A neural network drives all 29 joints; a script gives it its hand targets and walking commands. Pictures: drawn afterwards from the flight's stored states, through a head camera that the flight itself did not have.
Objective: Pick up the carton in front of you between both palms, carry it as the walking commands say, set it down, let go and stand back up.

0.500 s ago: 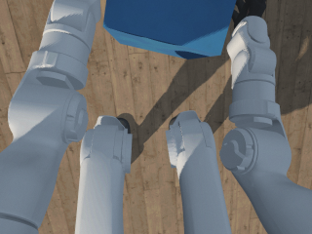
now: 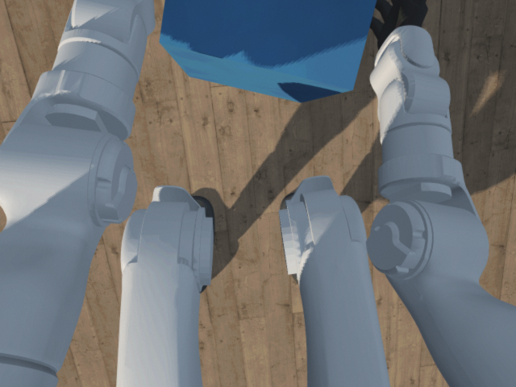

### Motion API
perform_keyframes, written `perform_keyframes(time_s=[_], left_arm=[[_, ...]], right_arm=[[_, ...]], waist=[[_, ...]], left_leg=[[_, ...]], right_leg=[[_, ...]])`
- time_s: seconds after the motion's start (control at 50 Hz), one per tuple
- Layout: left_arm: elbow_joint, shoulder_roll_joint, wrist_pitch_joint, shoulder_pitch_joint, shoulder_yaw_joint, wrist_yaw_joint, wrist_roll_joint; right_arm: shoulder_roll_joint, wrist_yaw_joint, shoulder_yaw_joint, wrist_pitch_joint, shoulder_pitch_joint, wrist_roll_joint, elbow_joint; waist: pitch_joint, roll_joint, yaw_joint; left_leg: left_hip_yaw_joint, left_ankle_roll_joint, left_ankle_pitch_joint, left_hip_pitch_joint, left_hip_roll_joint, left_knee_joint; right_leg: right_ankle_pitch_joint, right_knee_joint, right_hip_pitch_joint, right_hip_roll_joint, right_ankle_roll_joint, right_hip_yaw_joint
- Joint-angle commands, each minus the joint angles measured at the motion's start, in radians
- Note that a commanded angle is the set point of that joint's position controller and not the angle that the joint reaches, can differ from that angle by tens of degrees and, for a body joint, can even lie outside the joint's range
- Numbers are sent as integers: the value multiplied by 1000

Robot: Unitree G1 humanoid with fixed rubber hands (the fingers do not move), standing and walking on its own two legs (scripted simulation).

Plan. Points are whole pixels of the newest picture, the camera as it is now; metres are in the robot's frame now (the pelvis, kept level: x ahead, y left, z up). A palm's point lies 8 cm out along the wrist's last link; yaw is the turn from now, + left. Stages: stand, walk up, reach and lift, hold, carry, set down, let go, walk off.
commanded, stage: set down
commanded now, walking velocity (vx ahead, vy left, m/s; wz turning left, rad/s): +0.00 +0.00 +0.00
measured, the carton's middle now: (266, 7) +0.55 -0.03 -0.24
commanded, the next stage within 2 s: let go in 1.84 s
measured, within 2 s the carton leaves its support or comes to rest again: neither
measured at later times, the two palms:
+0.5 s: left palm out of the picture +0.57 +0.12 -0.17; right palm (401, 25) +0.51 -0.18 -0.16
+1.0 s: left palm out of the picture +0.59 +0.14 -0.12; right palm (454, 13) +0.51 -0.22 -0.12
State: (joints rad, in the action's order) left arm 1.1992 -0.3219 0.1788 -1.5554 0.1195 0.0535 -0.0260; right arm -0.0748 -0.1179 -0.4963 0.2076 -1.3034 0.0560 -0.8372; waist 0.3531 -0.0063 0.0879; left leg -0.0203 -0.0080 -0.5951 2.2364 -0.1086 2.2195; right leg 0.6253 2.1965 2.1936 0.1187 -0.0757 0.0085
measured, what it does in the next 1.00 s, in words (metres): stands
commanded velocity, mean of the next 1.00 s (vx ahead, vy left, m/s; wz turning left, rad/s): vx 0.00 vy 0.00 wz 0.00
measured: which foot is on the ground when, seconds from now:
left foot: down 0.00-1.00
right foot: down 0.00-1.00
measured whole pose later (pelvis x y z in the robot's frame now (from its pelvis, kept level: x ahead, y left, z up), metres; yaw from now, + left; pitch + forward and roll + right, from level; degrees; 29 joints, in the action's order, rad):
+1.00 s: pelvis +0.00 +0.00 +0.01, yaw -2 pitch +35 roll -3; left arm 1.10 -0.51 0.14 -1.52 -0.05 0.05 0.21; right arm -0.24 -0.19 -0.22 0.12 -1.31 -0.23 -0.88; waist 0.33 0.02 0.10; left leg -0.01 -0.03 -0.61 2.22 -0.03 2.21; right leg 0.58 2.17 2.20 0.06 -0.01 -0.04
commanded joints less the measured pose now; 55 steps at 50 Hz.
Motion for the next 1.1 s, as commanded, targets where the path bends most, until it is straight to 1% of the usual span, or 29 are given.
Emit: perform_keyframes(time_s=[0.0, 0.3, 0.4, 0.44, 0.46, 0.5, 0.52, 0.56, 0.58, 0.6, 0.64, 0.7, 0.76, 0.8, 0.84, 0.88, 0.96, 1.02, 1.08], left_arm=[[-67, 800, -13, -390, -139, -217, 36], [24, 653, 24, -291, -41, -231, -57], [19, 595, 23, -278, -28, -227, -75], [10, 563, 14, -283, -31, -219, -70], [6, 518, 6, -280, -28, -209, -67], [-9, 305, -16, -249, 3, -164, -64], [-25, 130, -31, -221, 27, -125, -63], [-63, -175, -69, -223, 8, -36, -28], [-74, -213, -82, -265, -24, -13, 15], [-73, -231, -95, -294, -50, 0, 59], [-95, -245, -116, -337, -104, 10, 138], [-137, -237, -130, -369, -184, 6, 225], [-150, -256, -125, -356, -222, -3, 282], [-148, -273, -114, -334, -226, -5, 296], [-152, -288, -100, -314, -219, -6, 292], [-175, -302, -84, -303, -198, -7, 275], [-237, -318, -40, -280, -124, -6, 215], [-200, -312, -14, -247, -70, -14, 169], [-138, -284, -17, -203, -36, -35, 136]], right_arm=[[683, 251, 350, -14, -642, -47, 36], [541, 268, 194, 10, -515, 42, -77], [510, 262, 156, 8, -471, 59, -93], [478, 251, 141, -3, -457, 64, -94], [439, 238, 127, -10, -441, 64, -99], [255, 190, 66, -36, -359, 72, -110], [92, 148, 17, -58, -294, 77, -115], [-214, 52, -14, -116, -245, 48, -103], [-253, 24, 5, -136, -263, 13, -106], [-276, 9, 26, -151, -276, -24, -119], [-298, -3, 84, -171, -303, -105, -140], [-299, -7, 180, -184, -334, -206, -134], [-314, -19, 238, -180, -322, -267, -114], [-323, -31, 253, -170, -298, -287, -92], [-327, -43, 257, -157, -275, -294, -58], [-323, -56, 259, -140, -259, -295, -6], [-294, -77, 266, -90, -246, -286, 120], [-260, -80, 252, -56, -229, -263, 113], [-219, -71, 221, -50, -189, -220, 65]], waist=[[-906, -51, 29], [-697, -58, 15], [-686, -59, 8], [-705, -59, 17], [-717, -60, 17], [-747, -62, 24], [-768, -62, 31], [-861, -63, 42], [-906, -69, 46], [-936, -78, 50], [-1003, -103, 54], [-1139, -129, 59], [-1252, -129, 70], [-1304, -129, 77], [-1361, -131, 78], [-1421, -128, 71], [-1496, -114, 37], [-1381, -87, 22], [-1252, -66, 26]], left_leg=[[0, -34, 241, -429, -24, -171], [-29, -40, 159, -379, -8, -183], [-30, -37, 159, -398, 1, -182], [-26, -30, 172, -412, 5, -176], [-24, -24, 184, -423, 8, -173], [-24, -9, 206, -456, 22, -170], [-28, 0, 214, -479, 32, -169], [-43, 11, 260, -538, 51, -160], [-52, 17, 295, -562, 57, -152], [-60, 20, 325, -582, 64, -142], [-68, 19, 383, -626, 73, -123], [-60, 14, 444, -673, 80, -99], [-46, 8, 446, -700, 87, -94], [-35, 6, 427, -720, 88, -99], [-24, 3, 403, -741, 86, -114], [-10, -2, 373, -748, 79, -141], [20, -18, 323, -761, 62, -220], [28, -27, 256, -678, 55, -286], [23, -25, 218, -590, 57, -341]], right_leg=[[-275, -160, -323, 10, 34, -70], [-170, -150, -219, -4, 55, -64], [-169, -141, -223, -8, 48, -65], [-189, -137, -244, -10, 39, -68], [-203, -133, -253, -14, 34, -71], [-226, -128, -284, -30, 21, -80], [-238, -128, -302, -39, 14, -83], [-295, -130, -331, -50, 3, -84], [-329, -126, -346, -53, 3, -81], [-356, -116, -349, -59, 5, -80], [-405, -101, -350, -70, 13, -77], [-480, -92, -420, -79, 28, -68], [-513, -99, -500, -86, 32, -63], [-508, -115, -534, -85, 31, -64], [-497, -140, -571, -80, 32, -64], [-485, -171, -619, -74, 34, -64], [-463, -254, -685, -54, 40, -66], [-406, -318, -653, -48, 35, -59], [-370, -369, -599, -48, 25, -53]])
